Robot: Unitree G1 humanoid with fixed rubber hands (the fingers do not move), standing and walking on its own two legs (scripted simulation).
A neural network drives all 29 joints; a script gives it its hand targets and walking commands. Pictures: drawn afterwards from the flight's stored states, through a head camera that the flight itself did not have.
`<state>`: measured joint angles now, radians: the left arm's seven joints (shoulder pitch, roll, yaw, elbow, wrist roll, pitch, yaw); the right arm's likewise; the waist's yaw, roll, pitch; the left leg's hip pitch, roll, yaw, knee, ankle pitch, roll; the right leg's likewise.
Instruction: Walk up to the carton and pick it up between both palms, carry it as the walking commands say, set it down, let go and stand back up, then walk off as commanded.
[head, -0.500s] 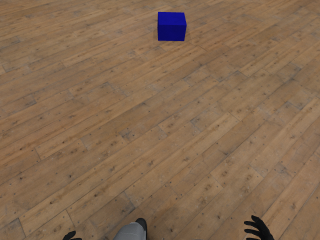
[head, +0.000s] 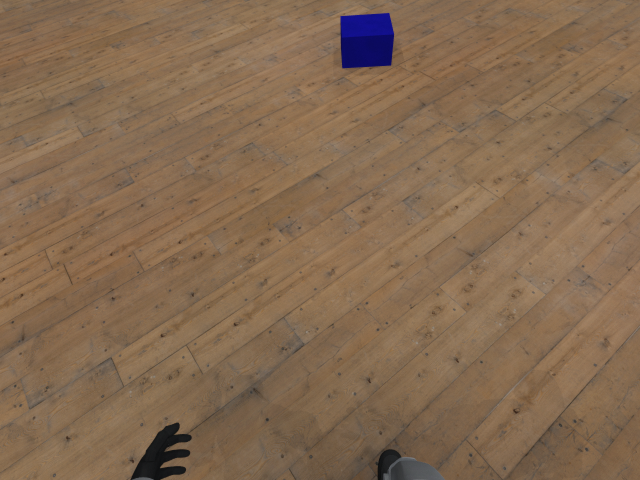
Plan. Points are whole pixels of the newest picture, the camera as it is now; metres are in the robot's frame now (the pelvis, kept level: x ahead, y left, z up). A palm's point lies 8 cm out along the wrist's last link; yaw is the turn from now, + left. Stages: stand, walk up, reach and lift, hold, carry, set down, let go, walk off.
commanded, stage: stand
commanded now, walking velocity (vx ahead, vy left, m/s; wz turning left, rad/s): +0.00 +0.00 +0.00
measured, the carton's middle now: (365, 40) +2.33 -0.17 -0.68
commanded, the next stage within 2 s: none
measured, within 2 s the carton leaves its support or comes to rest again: neither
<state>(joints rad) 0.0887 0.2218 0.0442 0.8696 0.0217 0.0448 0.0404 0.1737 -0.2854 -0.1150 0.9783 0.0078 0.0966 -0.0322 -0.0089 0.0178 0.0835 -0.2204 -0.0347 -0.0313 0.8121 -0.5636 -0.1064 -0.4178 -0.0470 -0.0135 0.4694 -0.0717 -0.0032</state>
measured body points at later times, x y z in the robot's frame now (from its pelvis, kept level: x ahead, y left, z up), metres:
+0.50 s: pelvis -0.11 +0.03 +0.01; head -0.10 +0.03 +0.46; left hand -0.07 +0.26 -0.15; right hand -0.07 -0.20 -0.14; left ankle -0.11 +0.12 -0.73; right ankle -0.17 -0.10 -0.73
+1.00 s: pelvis -0.15 +0.02 +0.01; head -0.14 +0.02 +0.46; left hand -0.16 +0.23 -0.16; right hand -0.18 -0.20 -0.15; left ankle -0.11 +0.12 -0.73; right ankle -0.17 -0.10 -0.73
